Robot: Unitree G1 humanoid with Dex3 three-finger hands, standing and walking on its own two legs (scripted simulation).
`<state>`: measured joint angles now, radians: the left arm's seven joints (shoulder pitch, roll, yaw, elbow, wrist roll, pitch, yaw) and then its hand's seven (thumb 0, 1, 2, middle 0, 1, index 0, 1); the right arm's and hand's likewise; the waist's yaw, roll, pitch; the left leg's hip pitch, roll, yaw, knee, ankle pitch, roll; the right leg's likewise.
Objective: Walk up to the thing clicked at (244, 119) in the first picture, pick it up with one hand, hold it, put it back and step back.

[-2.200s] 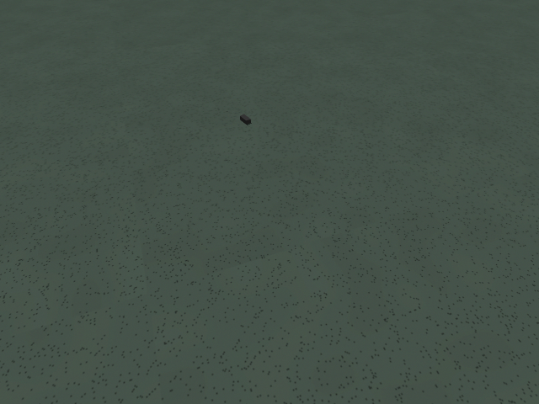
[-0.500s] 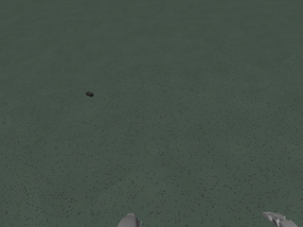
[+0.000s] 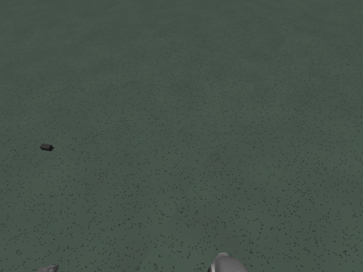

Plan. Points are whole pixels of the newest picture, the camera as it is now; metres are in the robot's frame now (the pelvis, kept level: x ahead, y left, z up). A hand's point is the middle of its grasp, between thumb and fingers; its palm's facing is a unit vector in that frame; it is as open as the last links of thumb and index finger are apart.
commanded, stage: walk up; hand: left
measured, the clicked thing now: (46, 147) +1.16 +0.91 -0.75
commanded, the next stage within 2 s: none
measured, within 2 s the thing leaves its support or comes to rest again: neither
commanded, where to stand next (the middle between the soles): +0.72 +0.83 m, yaw -24 degrees
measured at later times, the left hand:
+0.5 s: hand out of the picture +0.21 +0.47 -0.14, palm faces -0.11 -0.83 -0.55, open 7.4 cm
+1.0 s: hand (0, 178) +0.50 +0.56 -0.13, palm faces -0.20 -0.81 -0.55, open 7.4 cm
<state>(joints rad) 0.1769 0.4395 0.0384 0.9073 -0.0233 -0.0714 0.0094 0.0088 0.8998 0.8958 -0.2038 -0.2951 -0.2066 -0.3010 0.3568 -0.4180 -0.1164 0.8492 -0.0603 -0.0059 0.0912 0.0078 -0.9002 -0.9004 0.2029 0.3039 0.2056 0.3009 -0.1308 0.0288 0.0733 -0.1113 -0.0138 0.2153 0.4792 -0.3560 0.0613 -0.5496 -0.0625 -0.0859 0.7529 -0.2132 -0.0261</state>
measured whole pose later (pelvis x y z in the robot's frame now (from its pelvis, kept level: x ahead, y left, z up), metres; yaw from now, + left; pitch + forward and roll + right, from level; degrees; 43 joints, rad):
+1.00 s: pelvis +0.34 +0.30 -0.02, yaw -13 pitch -2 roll -2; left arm 0.23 0.40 0.04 0.86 0.00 -0.08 0.09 0.01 0.90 0.89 -0.21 -0.30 -0.21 -0.30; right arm 0.30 -0.41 -0.11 0.76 -0.07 0.09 0.07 0.01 -0.90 -0.90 0.20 0.30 0.20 0.30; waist -0.06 0.13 0.11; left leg -0.38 -0.04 0.06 1.10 -0.53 -0.04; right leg -0.41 0.01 -0.13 0.71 -0.26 -0.08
